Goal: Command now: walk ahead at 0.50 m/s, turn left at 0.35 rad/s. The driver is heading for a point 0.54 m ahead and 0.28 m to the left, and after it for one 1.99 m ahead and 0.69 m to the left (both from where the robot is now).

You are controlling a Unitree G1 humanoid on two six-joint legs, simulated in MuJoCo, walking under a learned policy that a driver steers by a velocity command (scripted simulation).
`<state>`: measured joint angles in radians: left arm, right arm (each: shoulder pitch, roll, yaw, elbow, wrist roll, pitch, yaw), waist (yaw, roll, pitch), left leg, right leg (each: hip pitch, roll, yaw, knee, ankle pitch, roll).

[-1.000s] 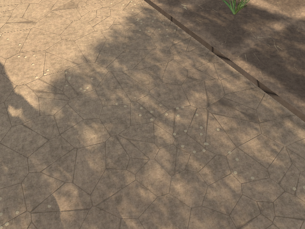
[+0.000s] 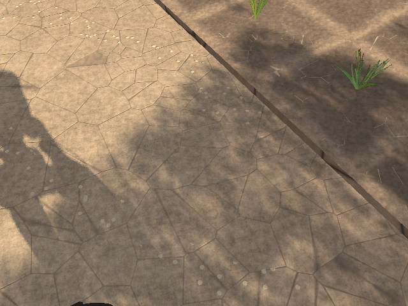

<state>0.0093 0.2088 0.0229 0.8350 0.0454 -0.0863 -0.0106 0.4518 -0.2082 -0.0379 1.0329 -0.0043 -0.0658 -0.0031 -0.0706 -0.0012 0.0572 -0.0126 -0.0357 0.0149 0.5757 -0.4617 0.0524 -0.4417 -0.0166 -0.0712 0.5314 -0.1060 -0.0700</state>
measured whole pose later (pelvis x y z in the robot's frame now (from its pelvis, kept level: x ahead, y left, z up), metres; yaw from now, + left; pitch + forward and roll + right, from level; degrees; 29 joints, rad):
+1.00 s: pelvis +0.44 +0.10 +0.01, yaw +35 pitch +1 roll +1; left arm 0.07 0.26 0.02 0.76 0.01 0.00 0.02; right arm 0.34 -0.28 -0.08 0.85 -0.02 0.01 -0.02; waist -0.08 -0.03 0.07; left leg -0.11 -0.18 -0.17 0.45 -0.32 0.11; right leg -0.53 -0.01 0.04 0.73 -0.21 0.02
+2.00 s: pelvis +0.47 +0.08 +0.02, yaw +28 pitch +0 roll +2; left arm 0.25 0.29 0.06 0.75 0.00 0.05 0.00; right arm 0.16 -0.30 -0.06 0.80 -0.02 0.05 -0.02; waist 0.00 0.04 0.07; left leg -0.47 0.00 -0.01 1.04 -0.40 -0.03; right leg -0.20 0.07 0.05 0.44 -0.23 -0.08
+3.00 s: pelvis +0.44 +0.08 +0.02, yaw +8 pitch -2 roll +0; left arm 0.17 0.23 -0.02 0.89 0.01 0.01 0.02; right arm 0.25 -0.26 -0.01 0.91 -0.01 0.02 -0.01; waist -0.03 0.01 0.03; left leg -0.16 0.01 0.02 0.38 -0.19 -0.01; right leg -0.11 0.06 0.05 0.39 -0.24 -0.05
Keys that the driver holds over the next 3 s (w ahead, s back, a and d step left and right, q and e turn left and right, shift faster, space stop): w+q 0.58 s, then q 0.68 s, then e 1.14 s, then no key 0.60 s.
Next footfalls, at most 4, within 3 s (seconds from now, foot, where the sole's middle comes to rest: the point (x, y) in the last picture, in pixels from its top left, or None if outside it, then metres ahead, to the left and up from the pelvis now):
0.52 left None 0.38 0.14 -0.76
1.06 right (175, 254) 0.63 0.10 -0.76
1.46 left None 0.42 0.22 -0.76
1.82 right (198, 282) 0.53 0.03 -0.76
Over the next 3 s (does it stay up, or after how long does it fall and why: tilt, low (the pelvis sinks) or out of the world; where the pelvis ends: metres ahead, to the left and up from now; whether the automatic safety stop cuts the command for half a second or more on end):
stays up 0.44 0.08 0.02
